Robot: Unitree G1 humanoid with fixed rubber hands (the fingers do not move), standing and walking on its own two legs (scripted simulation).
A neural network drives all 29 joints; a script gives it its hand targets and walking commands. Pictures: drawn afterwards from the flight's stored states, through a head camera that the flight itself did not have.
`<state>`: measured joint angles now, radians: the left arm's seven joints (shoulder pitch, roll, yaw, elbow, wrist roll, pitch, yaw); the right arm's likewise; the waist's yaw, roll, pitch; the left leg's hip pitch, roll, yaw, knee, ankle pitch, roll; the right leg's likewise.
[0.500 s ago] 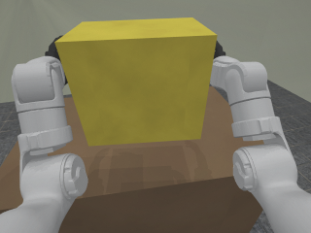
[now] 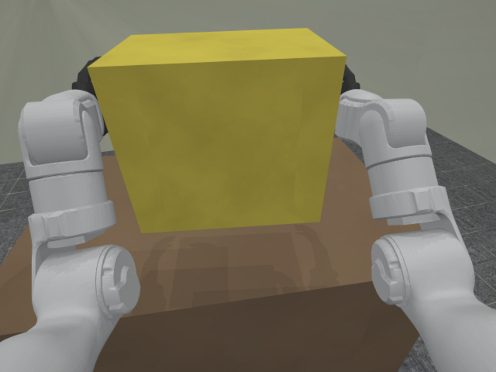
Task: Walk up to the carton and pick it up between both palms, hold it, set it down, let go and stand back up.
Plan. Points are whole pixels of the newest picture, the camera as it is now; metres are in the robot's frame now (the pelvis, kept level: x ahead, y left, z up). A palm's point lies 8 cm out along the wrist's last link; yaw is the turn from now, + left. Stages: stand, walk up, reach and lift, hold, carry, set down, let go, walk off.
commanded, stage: hold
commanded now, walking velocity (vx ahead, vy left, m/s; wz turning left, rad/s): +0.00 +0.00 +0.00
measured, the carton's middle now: (225, 128) +0.35 +0.00 +0.30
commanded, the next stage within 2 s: set down in 0.26 s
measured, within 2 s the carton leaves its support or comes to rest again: neither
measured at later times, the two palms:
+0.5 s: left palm (88, 91) +0.36 +0.17 +0.36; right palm (347, 95) +0.36 -0.17 +0.34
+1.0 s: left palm (100, 134) +0.37 +0.17 +0.30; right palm (333, 141) +0.37 -0.16 +0.27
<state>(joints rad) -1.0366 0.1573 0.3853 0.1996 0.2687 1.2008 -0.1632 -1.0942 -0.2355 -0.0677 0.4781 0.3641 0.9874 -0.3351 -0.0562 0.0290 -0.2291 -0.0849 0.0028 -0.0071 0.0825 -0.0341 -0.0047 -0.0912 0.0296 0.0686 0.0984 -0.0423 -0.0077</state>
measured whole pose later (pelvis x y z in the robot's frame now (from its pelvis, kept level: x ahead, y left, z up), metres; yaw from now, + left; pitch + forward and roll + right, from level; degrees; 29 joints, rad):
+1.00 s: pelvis +0.00 +0.01 +0.00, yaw +2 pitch +0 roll +0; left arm -0.88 0.10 0.39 -0.03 0.28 1.10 -0.20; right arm -0.87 -0.11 -0.13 0.21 0.24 0.86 -0.30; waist -0.12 0.02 -0.10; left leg 0.03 -0.01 -0.04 -0.05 0.03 0.01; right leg 0.04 0.01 0.03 -0.04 0.01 0.00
